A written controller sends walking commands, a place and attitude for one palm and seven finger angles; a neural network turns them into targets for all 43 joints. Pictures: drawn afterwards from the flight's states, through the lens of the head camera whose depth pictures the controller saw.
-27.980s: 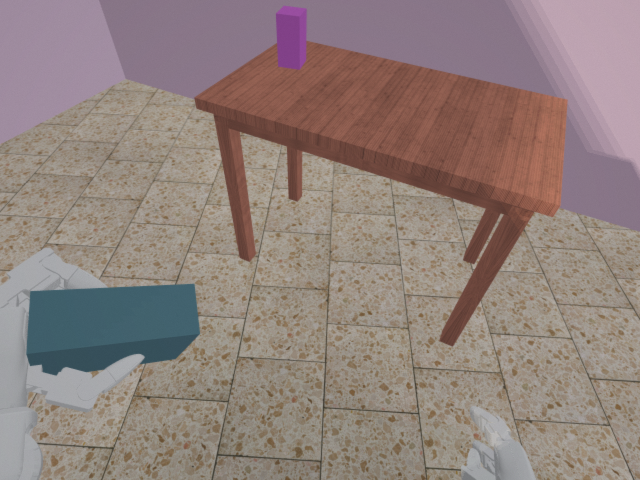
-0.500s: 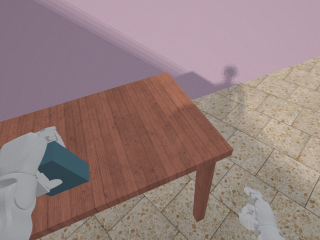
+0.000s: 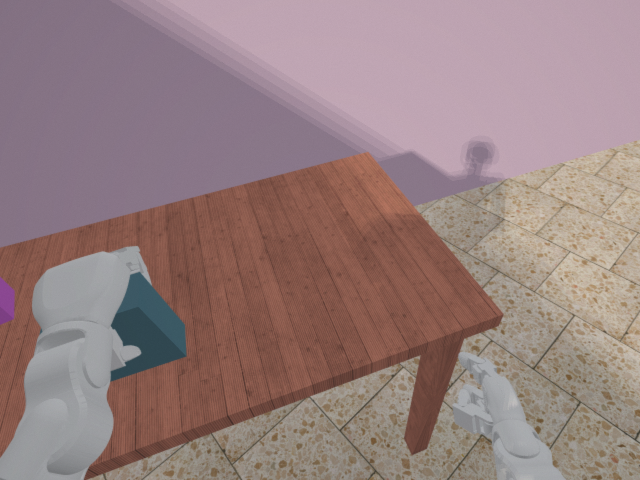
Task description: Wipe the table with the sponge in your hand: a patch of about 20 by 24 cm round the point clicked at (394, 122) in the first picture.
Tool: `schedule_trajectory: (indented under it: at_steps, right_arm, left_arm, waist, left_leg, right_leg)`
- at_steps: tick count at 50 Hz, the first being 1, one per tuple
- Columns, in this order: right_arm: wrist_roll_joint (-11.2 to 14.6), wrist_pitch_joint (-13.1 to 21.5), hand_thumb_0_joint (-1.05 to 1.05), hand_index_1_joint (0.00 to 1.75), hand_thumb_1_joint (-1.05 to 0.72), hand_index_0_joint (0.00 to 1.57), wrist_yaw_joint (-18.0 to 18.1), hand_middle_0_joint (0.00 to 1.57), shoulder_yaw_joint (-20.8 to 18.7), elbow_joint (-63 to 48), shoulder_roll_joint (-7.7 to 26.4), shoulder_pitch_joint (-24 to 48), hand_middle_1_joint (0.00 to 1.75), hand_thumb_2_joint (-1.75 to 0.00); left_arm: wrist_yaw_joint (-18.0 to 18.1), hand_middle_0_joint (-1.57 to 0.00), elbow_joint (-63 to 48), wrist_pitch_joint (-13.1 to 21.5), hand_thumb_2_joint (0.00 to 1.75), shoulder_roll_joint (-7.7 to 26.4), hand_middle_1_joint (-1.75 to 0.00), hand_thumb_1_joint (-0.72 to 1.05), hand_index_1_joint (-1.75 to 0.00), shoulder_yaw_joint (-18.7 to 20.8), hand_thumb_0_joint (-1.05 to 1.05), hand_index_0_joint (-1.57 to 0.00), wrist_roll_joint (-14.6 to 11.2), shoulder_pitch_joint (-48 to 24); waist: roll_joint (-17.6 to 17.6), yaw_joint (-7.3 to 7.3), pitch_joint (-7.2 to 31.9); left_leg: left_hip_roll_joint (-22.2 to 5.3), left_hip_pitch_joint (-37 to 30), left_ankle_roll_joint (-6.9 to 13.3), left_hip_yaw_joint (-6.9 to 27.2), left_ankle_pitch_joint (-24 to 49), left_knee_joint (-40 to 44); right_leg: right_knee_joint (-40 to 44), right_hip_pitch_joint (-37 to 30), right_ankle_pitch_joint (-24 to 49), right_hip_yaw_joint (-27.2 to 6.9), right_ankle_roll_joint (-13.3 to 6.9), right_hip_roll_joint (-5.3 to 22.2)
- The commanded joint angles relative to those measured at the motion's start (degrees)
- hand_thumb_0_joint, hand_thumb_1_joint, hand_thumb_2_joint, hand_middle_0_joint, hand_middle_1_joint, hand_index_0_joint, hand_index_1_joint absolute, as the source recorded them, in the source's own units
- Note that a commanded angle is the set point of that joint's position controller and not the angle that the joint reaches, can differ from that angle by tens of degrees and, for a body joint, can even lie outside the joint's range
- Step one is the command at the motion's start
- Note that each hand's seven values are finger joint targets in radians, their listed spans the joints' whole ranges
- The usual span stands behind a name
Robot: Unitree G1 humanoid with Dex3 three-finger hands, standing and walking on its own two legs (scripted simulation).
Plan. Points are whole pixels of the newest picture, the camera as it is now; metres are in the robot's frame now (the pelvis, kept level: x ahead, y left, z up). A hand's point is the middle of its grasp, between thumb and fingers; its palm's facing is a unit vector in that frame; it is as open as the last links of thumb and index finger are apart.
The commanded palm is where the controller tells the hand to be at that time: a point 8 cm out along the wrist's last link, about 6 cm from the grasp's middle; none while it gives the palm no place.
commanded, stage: turn the palm down, sponge in hand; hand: left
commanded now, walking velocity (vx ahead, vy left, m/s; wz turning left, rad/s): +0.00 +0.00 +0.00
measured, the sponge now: (131, 338) +0.23 +0.29 +0.07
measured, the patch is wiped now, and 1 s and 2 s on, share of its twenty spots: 0.00 0.00 0.00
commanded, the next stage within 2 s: move the sponge above the wiping area in 0.22 s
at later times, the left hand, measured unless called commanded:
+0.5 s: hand (121, 309) +0.24 +0.29 +0.12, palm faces +0.07 -0.08 -0.99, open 9.5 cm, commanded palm +0.20 +0.28 +0.18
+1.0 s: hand (139, 316) +0.25 +0.28 +0.10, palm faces +0.05 -0.09 -0.99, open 9.5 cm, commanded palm +0.21 +0.27 +0.16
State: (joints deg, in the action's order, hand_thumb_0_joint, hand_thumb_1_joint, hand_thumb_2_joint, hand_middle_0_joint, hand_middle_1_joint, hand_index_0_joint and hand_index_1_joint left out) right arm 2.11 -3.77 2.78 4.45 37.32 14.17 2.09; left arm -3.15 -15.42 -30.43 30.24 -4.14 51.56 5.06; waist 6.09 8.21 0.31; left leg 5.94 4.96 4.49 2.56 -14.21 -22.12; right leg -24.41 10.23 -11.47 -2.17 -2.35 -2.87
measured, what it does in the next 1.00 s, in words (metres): stands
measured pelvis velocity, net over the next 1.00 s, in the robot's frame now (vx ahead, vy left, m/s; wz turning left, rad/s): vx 0.01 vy -0.01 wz -0.01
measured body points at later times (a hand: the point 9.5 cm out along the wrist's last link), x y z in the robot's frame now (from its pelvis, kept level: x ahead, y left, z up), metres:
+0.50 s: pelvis +0.01 +0.00 +0.00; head +0.00 -0.04 +0.45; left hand +0.23 +0.29 +0.17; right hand +0.27 -0.19 -0.08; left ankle -0.03 +0.07 -0.74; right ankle +0.02 -0.10 -0.74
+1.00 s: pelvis +0.01 -0.01 +0.00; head +0.00 -0.05 +0.45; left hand +0.24 +0.28 +0.15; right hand +0.26 -0.21 -0.08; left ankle -0.03 +0.07 -0.74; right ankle +0.02 -0.10 -0.74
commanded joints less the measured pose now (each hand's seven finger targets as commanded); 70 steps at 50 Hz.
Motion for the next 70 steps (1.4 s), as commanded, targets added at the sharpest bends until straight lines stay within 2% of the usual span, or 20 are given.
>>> schedule_trajectory:
  at_steps: [1, 2, 16, 17, 21, 22, 26, 27, 31, 32, 36, 37, 43, 46, 52, 56, 57, 61, 62, 70]
  right_arm:
    - [-0.4, 3.0, 0.00, 0.30, -0.90, 0.20, 0.4, 0.20, -2.1, -9.9, 5.6, 13.8, 0.30, -0.90]
    - [-0.3, 3.1, 0.00, 0.30, -0.90, 0.20, 0.4, 0.20, -2.1, -10.0, 5.0, 12.8, 0.30, -0.90]
    - [-0.4, 3.2, 0.00, 0.30, -0.90, 0.20, 0.1, 0.20, -2.6, -9.4, 5.8, 13.7, 0.30, -0.90]
    - [-0.3, 3.3, 0.00, 0.30, -0.90, 0.20, 0.0, 0.20, -2.4, -9.7, 5.4, 12.6, 0.30, -0.90]
    - [-0.2, 2.7, 0.00, 0.30, -0.90, 0.20, 0.1, 0.20, -2.5, -9.2, 6.2, 13.8, 0.30, -0.90]
    - [-0.1, 2.8, 0.00, 0.30, -0.90, 0.20, 0.2, 0.20, -2.4, -9.7, 5.5, 12.8, 0.30, -0.90]
    - [-0.3, 3.1, 0.00, 0.30, -0.90, 0.20, 0.5, 0.20, -2.6, -9.5, 5.9, 13.4, 0.30, -0.90]
    - [-0.3, 3.4, 0.00, 0.30, -0.90, 0.20, 0.5, 0.20, -2.7, -9.7, 5.3, 11.9, 0.30, -0.90]
    - [-0.4, 3.3, 0.00, 0.30, -0.90, 0.20, 0.9, 0.20, -2.7, -8.9, 6.0, 12.7, 0.30, -0.90]
    - [-0.4, 3.5, 0.00, 0.30, -0.90, 0.20, 0.9, 0.20, -2.6, -9.1, 5.4, 11.7, 0.30, -0.90]
    - [-0.4, 3.5, 0.00, 0.30, -0.90, 0.20, 1.0, 0.20, -2.8, -8.5, 5.9, 12.5, 0.30, -0.90]
    - [-0.4, 3.7, 0.00, 0.30, -0.90, 0.20, 0.9, 0.20, -2.9, -8.7, 5.5, 11.6, 0.30, -0.90]
    - [-0.3, 3.6, 0.00, 0.30, -0.90, 0.20, 0.7, 0.20, -3.1, -8.5, 5.9, 11.0, 0.30, -0.90]
    - [-0.3, 3.5, 0.00, 0.30, -0.90, 0.20, 0.6, 0.20, -3.1, -8.9, 5.9, 12.4, 0.30, -0.90]
    - [-0.3, 3.5, 0.00, 0.30, -0.90, 0.20, 0.8, 0.20, -3.3, -8.8, 5.6, 11.2, 0.30, -0.90]
    - [-0.2, 3.5, 0.00, 0.30, -0.90, 0.20, 1.3, 0.20, -3.2, -8.1, 6.0, 11.9, 0.30, -0.90]
    - [-0.2, 3.6, 0.00, 0.30, -0.90, 0.20, 1.3, 0.20, -3.3, -8.3, 5.6, 11.1, 0.30, -0.90]
    - [-0.3, 3.6, 0.00, 0.30, -0.90, 0.20, 1.1, 0.20, -3.3, -8.1, 5.9, 12.0, 0.30, -0.90]
    - [-0.3, 3.8, 0.00, 0.30, -0.90, 0.20, 1.0, 0.20, -3.4, -8.5, 5.3, 11.4, 0.30, -0.90]
    - [-0.1, 2.8, 0.00, 0.30, -0.90, 0.20, 0.6, 0.20, -3.6, -8.1, 5.9, 11.5, 0.30, -0.90]
  left_arm:
    - [2.7, -1.20, -13.7, 0.6, 1.30, 14.6, -1.60, 0.10, -1.60, 10.8, 0.00, -1.20, 3.3, -15.5]
    - [2.6, -1.20, -12.8, 0.6, 1.30, 11.4, -1.60, 0.10, -1.60, 8.1, 0.00, -1.20, 2.8, -14.9]
    - [3.4, -1.20, -13.1, -0.1, 1.30, 14.5, -1.60, 0.10, -1.60, 11.5, 0.00, -1.20, 2.7, -13.0]
    - [3.3, -1.20, -12.7, -0.1, 1.30, 11.0, -1.60, 0.10, -1.60, 8.3, 0.00, -1.20, 2.4, -13.0]
    - [3.4, -1.20, -11.2, -0.8, 1.30, 15.0, -1.60, 0.10, -1.60, 12.0, 0.00, -1.20, 2.6, -11.7]
    - [3.1, -1.20, -11.3, -0.7, 1.30, 10.7, -1.60, 0.10, -1.60, 8.1, 0.00, -1.20, 2.3, -12.5]
    - [3.3, -1.20, -12.1, 0.3, 1.30, 13.3, -1.60, 0.10, -1.60, 9.8, 0.00, -1.20, 3.0, -13.4]
    - [3.4, -1.20, -11.5, 0.7, 1.30, 10.2, -1.60, 0.10, -1.60, 7.5, 0.00, -1.20, 2.4, -13.0]
    - [4.2, -1.20, -9.7, 1.3, 1.30, 14.8, -1.60, 0.10, -1.60, 11.3, 0.00, -1.20, 3.3, -14.0]
    - [4.2, -1.20, -9.9, 1.7, 1.30, 10.8, -1.60, 0.10, -1.60, 7.8, 0.00, -1.20, 3.1, -15.3]
    - [5.0, -1.20, -8.4, 1.6, 1.30, 14.1, -1.60, 0.10, -1.60, 10.9, 0.00, -1.20, 3.3, -15.0]
    - [5.1, -1.20, -8.5, 1.8, 1.30, 10.8, -1.60, 0.10, -1.60, 8.3, 0.00, -1.20, 3.0, -14.9]
    - [5.1, -1.20, -6.3, 1.6, 1.30, 11.3, -1.60, 0.10, -1.60, 8.9, 0.00, -1.20, 2.7, -12.3]
    - [5.5, -1.20, -8.7, 1.6, 1.30, 12.0, -1.60, 0.10, -1.60, 9.6, 0.00, -1.20, 3.0, -12.9]
    - [6.0, -1.20, -7.3, 1.9, 1.30, 8.2, -1.60, 0.10, -1.60, 6.2, 0.00, -1.20, 3.1, -12.9]
    - [6.8, -1.20, -5.4, 2.0, 1.30, 11.5, -1.60, 0.10, -1.60, 8.5, 0.00, -1.20, 3.8, -15.4]
    - [6.9, -1.20, -5.5, 2.3, 1.30, 8.4, -1.60, 0.10, -1.60, 5.8, 0.00, -1.20, 3.7, -16.6]
    - [7.5, -1.20, -5.2, 2.4, 1.30, 10.7, -1.60, 0.10, -1.60, 7.9, 0.00, -1.20, 4.2, -15.8]
    - [7.5, -1.20, -5.6, 2.6, 1.30, 7.1, -1.60, 0.10, -1.60, 5.0, 0.00, -1.20, 3.7, -15.5]
    - [7.7, -1.20, -3.4, 0.9, 1.30, 8.3, -1.60, 0.10, -1.60, 6.5, 0.00, -1.20, 3.8, -12.6]
  waist:
    - [0.4, -0.33, 11.6]
    - [-0.6, -0.93, 11.6]
    - [-1.0, 0.16, 12.5]
    - [-1.9, -0.69, 12.5]
    - [-1.6, 0.10, 11.3]
    - [-2.1, -0.77, 12.0]
    - [-0.3, -0.30, 12.2]
    - [-2.1, -1.13, 12.6]
    - [-1.5, -0.36, 11.2]
    - [-1.9, -1.20, 12.5]
    - [-0.9, -0.40, 11.8]
    - [-1.1, -0.99, 12.5]
    - [-3.6, -0.85, 12.5]
    - [-1.1, -0.43, 13.0]
    - [-2.4, -1.34, 11.3]
    - [-3.2, -0.98, 10.3]
    - [-2.4, -1.70, 11.4]
    - [-2.0, -0.51, 12.6]
    - [-1.4, -1.20, 13.2]
    - [-3.6, -0.85, 11.8]
  left_leg:
    - [-5.2, 1.9, -2.4, 5.9, 20.5, 3.5]
    - [-5.2, 1.6, -2.4, 5.2, 21.0, 3.1]
    - [-4.9, 1.1, -2.6, 5.8, 22.9, 3.4]
    - [-4.8, 1.2, -2.7, 5.1, 23.7, 3.2]
    - [-4.4, 2.3, -2.4, 5.2, 20.9, 3.5]
    - [-4.5, 2.1, -2.4, 4.5, 21.1, 3.4]
    - [-4.3, 0.9, -2.2, 5.3, 20.8, 3.1]
    - [-4.3, 0.9, -2.1, 4.6, 21.0, 2.9]
    - [-4.2, 1.5, -2.2, 5.3, 18.9, 3.4]
    - [-4.1, 1.3, -2.3, 4.5, 19.7, 3.2]
    - [-3.9, 1.5, -2.3, 5.1, 18.7, 3.4]
    - [-3.9, 1.3, -2.4, 4.5, 20.4, 3.1]
    - [-3.7, 2.1, -2.4, 4.4, 20.3, 2.8]
    - [-3.7, 1.4, -2.3, 4.8, 20.0, 2.8]
    - [-3.9, 1.7, -2.2, 4.3, 19.2, 2.8]
    - [-3.5, 2.0, -2.0, 4.7, 16.2, 3.2]
    - [-3.5, 1.9, -2.0, 4.0, 16.7, 3.1]
    - [-3.3, 1.6, -2.2, 4.7, 17.9, 3.2]
    - [-3.4, 1.4, -2.1, 3.9, 18.6, 2.8]
    - [-3.3, 3.0, -2.4, 3.9, 18.0, 3.0]
  right_leg:
    - [1.7, -8.9, 9.0, -6.2, -3.7, 0.7]
    - [1.7, -8.7, 9.1, -4.2, -3.1, 1.5]
    - [2.2, -10.2, 11.9, -6.7, -3.9, 1.0]
    - [2.0, -10.5, 12.4, -4.9, -3.3, 1.6]
    - [2.5, -10.3, 11.7, -7.2, -3.9, 1.2]
    - [2.2, -10.4, 11.6, -5.0, -3.2, 1.9]
    - [2.6, -9.6, 11.5, -7.3, -3.9, 1.1]
    - [2.4, -10.1, 11.8, -5.4, -3.2, 1.7]
    - [3.1, -9.4, 10.2, -7.7, -3.9, 1.1]
    - [2.7, -10.0, 10.9, -5.8, -3.4, 1.6]
    - [3.2, -9.6, 10.4, -7.8, -4.0, 1.1]
    - [2.7, -10.3, 11.8, -5.9, -3.6, 1.5]
    - [2.7, -10.8, 13.4, -6.4, -3.3, 1.8]
    - [2.6, -10.4, 12.7, -7.8, -3.9, 1.3]
    - [2.8, -9.3, 11.6, -6.1, -3.4, 1.6]
    - [3.7, -8.4, 9.0, -8.2, -3.8, 1.1]
    - [3.2, -9.1, 9.6, -6.6, -3.4, 1.5]
    - [3.1, -10.0, 10.8, -8.1, -4.0, 1.1]
    - [2.8, -10.5, 11.9, -6.5, -3.5, 1.5]
    - [2.8, -10.4, 12.6, -6.8, -3.4, 1.8]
